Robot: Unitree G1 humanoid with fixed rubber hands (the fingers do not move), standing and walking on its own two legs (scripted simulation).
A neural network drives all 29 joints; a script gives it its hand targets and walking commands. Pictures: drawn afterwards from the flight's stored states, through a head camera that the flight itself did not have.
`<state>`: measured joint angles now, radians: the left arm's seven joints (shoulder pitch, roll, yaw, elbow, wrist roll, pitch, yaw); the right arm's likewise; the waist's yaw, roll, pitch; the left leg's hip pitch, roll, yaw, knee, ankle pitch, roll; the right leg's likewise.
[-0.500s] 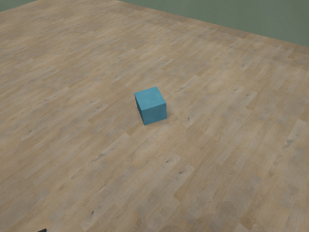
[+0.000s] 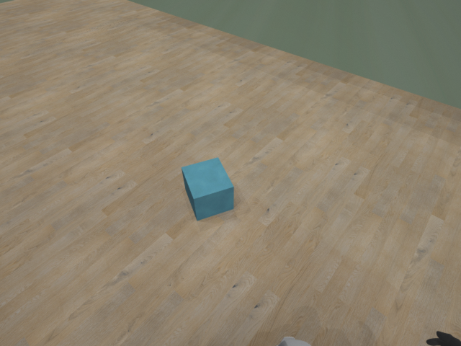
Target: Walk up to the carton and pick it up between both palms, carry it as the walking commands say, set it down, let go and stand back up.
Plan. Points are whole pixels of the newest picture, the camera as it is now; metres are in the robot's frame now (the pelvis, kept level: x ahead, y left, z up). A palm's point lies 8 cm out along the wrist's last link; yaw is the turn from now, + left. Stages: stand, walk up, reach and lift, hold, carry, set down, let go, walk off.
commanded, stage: walk up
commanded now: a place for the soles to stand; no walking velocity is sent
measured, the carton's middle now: (207, 188) +1.02 +0.10 -0.67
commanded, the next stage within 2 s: none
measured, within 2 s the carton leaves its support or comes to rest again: neither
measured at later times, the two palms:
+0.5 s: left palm (58, 321) +0.23 +0.35 -0.10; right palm (396, 254) +0.30 -0.33 -0.07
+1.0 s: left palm (82, 231) +0.41 +0.35 -0.08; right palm (363, 202) +0.46 -0.34 -0.10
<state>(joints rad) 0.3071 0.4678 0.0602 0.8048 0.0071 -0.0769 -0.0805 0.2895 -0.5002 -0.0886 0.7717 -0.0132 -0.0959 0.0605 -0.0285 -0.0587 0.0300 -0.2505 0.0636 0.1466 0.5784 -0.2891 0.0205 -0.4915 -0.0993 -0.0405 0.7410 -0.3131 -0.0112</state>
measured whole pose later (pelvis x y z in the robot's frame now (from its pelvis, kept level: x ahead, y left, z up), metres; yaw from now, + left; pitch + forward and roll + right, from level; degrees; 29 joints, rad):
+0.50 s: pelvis +0.19 +0.01 -0.01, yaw +1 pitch -2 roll +1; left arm 0.34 0.48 0.05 0.81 0.01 -0.06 -0.04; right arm 0.27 -0.48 -0.08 0.78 -0.01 -0.11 0.04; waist 0.03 -0.04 0.04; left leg -0.36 0.03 0.10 0.67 -0.27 0.03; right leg -0.41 -0.07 -0.01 1.06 -0.41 -0.03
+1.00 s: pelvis +0.37 -0.01 -0.02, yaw +3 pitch -2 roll -1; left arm 0.31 0.52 0.08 0.78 0.01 -0.08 -0.04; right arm 0.32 -0.47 -0.06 0.80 -0.02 -0.08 0.06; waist 0.03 0.02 0.05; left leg -0.42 0.04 0.07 0.71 -0.29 0.03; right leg -0.33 -0.10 -0.11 0.74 -0.38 -0.01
